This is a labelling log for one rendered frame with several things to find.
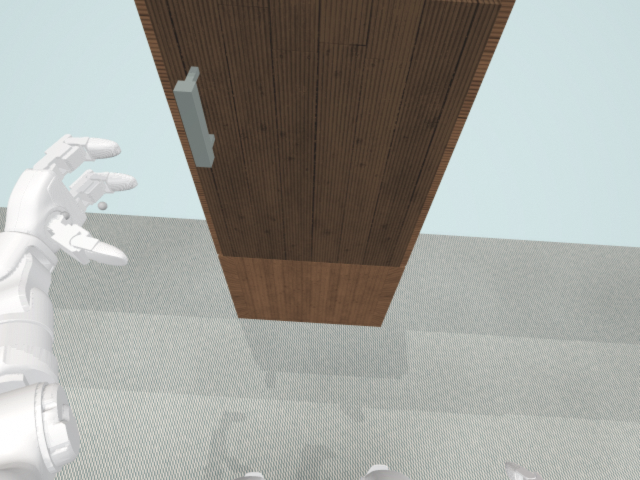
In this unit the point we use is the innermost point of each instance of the left robot upper arm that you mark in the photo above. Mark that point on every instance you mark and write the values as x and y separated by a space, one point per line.
38 432

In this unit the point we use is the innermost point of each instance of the robot left forearm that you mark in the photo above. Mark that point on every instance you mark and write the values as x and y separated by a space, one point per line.
26 312

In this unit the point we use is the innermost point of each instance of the robot right shin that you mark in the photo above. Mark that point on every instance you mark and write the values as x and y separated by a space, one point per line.
377 467

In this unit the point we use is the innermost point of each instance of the handle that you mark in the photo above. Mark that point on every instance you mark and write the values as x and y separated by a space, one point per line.
192 115

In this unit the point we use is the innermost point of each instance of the robot left hand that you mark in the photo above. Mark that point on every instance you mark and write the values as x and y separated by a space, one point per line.
39 196

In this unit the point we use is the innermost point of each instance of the cupboard door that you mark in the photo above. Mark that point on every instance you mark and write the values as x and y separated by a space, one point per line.
330 117

